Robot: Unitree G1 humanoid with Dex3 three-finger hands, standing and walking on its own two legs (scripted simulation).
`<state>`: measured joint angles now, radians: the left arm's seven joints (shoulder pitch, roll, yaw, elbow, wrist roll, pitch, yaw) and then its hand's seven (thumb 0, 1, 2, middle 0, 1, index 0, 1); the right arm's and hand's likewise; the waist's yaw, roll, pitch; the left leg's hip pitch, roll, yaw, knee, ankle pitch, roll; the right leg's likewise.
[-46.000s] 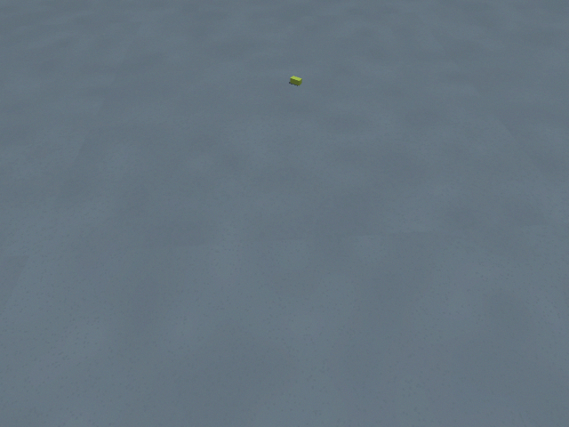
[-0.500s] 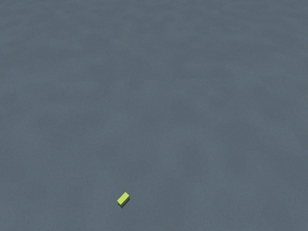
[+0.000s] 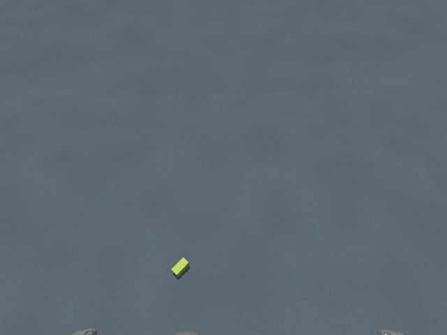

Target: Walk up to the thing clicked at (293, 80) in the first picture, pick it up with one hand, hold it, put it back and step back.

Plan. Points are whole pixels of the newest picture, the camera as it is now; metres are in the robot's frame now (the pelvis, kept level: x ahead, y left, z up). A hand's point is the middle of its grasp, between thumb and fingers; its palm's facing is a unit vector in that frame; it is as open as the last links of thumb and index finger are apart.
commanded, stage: step back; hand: left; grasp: from above
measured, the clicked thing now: (180, 267) +0.44 +0.24 -0.76
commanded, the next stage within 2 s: none
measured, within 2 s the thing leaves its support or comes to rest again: neither
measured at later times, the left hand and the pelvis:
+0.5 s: hand out of the picture +0.04 +0.31 -0.17, palm faces -0.09 -0.93 -0.36, open 7.4 cm; pelvis -0.09 +0.05 -0.01, yaw -4 degrees
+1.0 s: hand out of the picture -0.09 +0.32 -0.16, palm faces -0.01 -0.93 -0.37, open 7.4 cm; pelvis -0.22 +0.06 -0.02, yaw -1 degrees
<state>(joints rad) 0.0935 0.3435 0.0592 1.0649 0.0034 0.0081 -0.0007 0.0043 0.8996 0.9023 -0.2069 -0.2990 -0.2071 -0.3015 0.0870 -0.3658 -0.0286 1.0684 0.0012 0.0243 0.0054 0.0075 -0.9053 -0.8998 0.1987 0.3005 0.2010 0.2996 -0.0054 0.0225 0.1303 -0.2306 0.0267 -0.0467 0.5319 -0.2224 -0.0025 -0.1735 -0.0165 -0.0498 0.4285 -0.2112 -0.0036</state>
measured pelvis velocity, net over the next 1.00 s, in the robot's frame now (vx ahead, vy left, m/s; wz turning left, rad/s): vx -0.22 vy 0.06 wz -0.01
